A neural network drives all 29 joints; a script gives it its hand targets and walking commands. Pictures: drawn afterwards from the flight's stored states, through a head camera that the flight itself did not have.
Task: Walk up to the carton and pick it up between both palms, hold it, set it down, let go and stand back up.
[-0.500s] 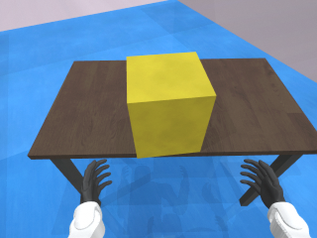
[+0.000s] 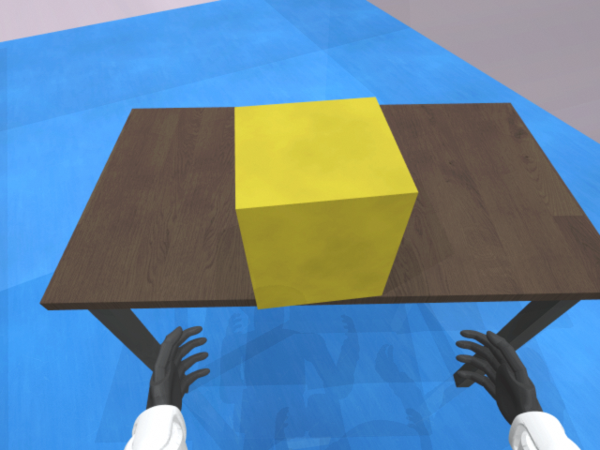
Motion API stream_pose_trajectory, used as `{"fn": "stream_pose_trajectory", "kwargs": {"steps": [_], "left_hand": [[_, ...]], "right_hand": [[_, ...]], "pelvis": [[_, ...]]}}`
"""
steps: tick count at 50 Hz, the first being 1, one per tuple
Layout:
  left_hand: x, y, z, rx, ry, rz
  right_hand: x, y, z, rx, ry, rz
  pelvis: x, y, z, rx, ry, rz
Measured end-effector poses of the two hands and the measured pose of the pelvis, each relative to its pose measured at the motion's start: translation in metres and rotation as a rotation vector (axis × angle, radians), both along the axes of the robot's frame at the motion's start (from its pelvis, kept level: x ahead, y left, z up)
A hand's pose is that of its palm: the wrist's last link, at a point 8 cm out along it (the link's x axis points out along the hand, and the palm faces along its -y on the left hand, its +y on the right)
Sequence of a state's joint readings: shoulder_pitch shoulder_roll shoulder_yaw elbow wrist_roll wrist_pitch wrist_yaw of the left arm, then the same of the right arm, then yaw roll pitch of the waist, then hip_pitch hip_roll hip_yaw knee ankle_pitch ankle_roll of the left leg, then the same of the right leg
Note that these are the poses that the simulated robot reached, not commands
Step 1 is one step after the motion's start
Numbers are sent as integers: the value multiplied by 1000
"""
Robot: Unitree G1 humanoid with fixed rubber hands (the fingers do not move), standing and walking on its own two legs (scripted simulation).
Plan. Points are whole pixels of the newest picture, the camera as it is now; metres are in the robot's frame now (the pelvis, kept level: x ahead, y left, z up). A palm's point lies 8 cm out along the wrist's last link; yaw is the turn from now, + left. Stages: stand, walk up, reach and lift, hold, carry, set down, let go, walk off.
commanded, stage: set down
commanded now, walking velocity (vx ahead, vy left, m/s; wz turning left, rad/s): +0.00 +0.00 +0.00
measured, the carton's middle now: (313, 208) +0.47 +0.03 +0.04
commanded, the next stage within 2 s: let go in 1.66 s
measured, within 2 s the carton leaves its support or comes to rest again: neither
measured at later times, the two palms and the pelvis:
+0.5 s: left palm (163, 427) +0.17 +0.20 -0.05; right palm (502, 434) +0.19 -0.22 -0.05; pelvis +0.01 +0.00 +0.00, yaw +0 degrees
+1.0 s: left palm (162, 438) +0.16 +0.21 -0.07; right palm (490, 447) +0.18 -0.22 -0.08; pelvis +0.00 +0.00 +0.00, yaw +0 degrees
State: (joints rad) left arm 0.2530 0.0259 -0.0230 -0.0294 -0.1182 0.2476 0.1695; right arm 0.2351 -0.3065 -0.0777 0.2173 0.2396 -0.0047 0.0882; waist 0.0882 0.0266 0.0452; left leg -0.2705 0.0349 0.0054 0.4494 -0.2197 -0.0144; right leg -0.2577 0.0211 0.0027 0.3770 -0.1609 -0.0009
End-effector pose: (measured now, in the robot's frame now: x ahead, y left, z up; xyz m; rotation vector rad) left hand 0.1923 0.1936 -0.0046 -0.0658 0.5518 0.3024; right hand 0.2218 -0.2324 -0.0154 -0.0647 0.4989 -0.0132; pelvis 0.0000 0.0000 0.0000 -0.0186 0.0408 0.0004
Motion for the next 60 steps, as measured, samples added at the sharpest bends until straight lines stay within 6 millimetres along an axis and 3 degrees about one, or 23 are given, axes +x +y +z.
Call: {"fn": "stream_pose_trajectory", "kwargs": {"steps": [8,23,38,45,60], "left_hand": [[-11,7,-12,15,24,-3],[-27,9,-41,3,130,-30],[-24,13,-50,7,165,-65],[-31,15,-65,4,238,-80],[-38,21,-79,17,314,-100]], "right_hand": [[-14,0,-8,-15,16,-5],[-33,8,-33,-36,104,-18],[-36,12,-49,-67,164,-19],[-41,12,-62,-95,226,-13],[-49,16,-78,-116,281,8]], "pelvis": [[10,1,0,-1,8,0],[7,1,0,-1,-8,0],[5,1,0,-1,-15,0],[5,1,0,-1,-17,0],[5,1,0,-1,-16,0]]}}
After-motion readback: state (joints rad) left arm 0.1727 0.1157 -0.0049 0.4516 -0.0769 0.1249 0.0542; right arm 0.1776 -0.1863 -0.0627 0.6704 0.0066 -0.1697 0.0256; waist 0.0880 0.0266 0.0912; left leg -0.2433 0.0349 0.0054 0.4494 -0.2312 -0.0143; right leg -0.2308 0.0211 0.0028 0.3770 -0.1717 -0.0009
